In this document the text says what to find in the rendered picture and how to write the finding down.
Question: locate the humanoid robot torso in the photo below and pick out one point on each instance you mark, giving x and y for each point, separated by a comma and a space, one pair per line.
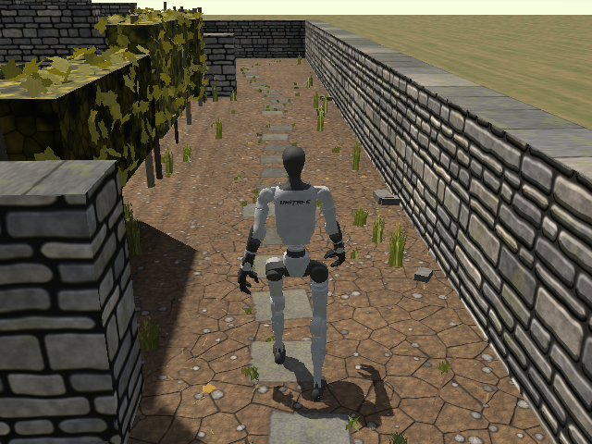
295, 222

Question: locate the robot left hand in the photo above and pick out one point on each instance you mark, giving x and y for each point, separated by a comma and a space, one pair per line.
243, 282

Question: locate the robot right shin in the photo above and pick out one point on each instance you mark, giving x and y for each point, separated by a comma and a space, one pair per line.
318, 351

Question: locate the right robot upper arm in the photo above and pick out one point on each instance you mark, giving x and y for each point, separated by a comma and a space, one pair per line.
323, 195

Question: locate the left robot upper arm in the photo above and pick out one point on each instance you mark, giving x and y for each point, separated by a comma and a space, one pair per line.
261, 211

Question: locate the robot right hand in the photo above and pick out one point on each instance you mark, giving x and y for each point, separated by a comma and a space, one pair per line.
331, 254

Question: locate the right robot forearm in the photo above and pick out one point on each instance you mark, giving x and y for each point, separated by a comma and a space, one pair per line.
337, 241

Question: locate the left robot forearm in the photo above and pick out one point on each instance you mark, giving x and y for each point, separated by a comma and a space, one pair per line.
250, 252

